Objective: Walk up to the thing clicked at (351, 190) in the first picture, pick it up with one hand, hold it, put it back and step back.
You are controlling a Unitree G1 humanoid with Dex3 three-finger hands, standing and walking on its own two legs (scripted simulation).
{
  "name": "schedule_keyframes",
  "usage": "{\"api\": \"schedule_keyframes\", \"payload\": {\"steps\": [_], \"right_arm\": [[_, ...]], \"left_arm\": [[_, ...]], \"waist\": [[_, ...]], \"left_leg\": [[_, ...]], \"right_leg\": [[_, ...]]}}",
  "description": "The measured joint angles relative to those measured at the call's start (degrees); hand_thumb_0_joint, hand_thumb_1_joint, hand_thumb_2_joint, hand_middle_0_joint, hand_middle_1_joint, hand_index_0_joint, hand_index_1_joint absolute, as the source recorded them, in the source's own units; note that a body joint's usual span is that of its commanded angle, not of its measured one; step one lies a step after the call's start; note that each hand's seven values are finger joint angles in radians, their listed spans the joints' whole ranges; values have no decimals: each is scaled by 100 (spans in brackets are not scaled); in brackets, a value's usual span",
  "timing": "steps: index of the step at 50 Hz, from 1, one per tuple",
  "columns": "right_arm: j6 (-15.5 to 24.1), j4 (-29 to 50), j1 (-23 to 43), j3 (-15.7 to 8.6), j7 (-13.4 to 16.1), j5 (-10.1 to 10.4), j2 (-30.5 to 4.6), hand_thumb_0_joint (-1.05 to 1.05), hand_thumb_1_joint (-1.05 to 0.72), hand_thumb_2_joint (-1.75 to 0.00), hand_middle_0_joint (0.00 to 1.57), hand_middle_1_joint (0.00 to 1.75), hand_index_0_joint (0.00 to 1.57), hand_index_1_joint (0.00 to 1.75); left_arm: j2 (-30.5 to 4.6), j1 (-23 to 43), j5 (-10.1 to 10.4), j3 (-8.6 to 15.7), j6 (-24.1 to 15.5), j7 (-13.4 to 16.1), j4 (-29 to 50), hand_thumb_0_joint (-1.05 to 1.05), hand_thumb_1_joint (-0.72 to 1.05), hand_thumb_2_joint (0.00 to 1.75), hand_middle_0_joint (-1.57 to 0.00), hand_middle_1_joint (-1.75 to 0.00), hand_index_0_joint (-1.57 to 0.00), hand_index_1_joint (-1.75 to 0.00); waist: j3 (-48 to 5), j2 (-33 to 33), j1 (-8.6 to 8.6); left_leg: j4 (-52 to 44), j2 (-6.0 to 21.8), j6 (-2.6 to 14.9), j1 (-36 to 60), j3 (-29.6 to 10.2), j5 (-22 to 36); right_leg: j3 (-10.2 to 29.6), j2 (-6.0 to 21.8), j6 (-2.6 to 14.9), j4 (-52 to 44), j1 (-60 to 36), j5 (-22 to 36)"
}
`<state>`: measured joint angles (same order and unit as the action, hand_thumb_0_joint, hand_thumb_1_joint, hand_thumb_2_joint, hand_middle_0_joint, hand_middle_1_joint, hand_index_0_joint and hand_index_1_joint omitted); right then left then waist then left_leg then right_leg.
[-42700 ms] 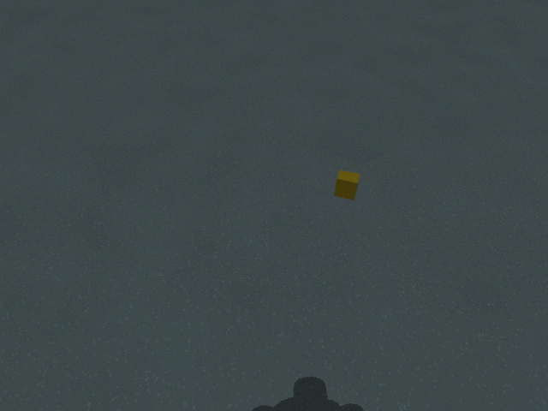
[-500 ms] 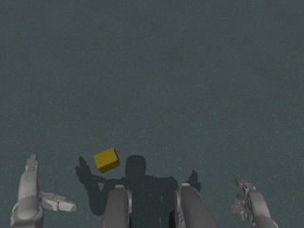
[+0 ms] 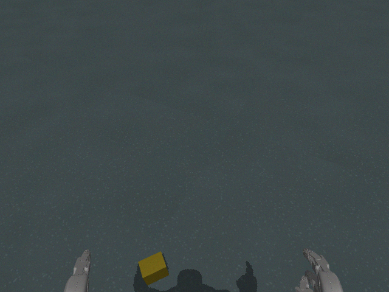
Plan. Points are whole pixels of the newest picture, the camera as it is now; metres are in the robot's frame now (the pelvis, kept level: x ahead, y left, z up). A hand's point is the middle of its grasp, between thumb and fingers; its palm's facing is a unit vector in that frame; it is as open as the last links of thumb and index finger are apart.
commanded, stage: home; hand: left
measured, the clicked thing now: (154, 268) +0.39 +0.20 -0.66
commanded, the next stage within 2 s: stand in 1.66 s
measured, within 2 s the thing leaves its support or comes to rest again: neither
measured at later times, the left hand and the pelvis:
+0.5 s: hand out of the picture +0.15 +0.18 -0.05, palm faces +0.12 -0.95 -0.28, open 17.7 cm; pelvis -0.01 -0.01 +0.01, yaw +1 degrees
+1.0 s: hand out of the picture +0.15 +0.18 -0.05, palm faces +0.12 -0.95 -0.28, open 17.7 cm; pelvis -0.02 -0.01 +0.01, yaw +0 degrees
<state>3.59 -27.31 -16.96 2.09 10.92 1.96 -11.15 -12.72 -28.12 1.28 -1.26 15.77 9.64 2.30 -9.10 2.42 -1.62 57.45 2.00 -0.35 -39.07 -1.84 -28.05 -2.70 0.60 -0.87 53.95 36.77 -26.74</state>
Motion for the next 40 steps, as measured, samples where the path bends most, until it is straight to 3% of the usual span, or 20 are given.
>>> {"api": "schedule_keyframes", "payload": {"steps": [9, 40], "right_arm": [[216, 46, 147, -30, -36, -83, -52, 1, -90, -90, 21, 30, 21, 30], [414, -194, 45, -31, -49, -105, -74, 1, -90, -90, 20, 30, 20, 30]], "left_arm": [[45, 38, -52, 66, -39, -110, -113, -1, -59, 2, -5, -4, -5, -5], [80, 117, -51, 80, -144, -189, -269, -1, -59, 2, -5, -4, -5, -5]], "waist": [[199, -73, 75], [326, -91, 35]], "left_leg": [[-149, -15, -31, 216, -45, 94], [-299, 6, -71, 334, -42, 283]], "right_leg": [[-48, 12, 27, -119, -224, 57], [-41, -13, 76, -207, -304, 217]]}}
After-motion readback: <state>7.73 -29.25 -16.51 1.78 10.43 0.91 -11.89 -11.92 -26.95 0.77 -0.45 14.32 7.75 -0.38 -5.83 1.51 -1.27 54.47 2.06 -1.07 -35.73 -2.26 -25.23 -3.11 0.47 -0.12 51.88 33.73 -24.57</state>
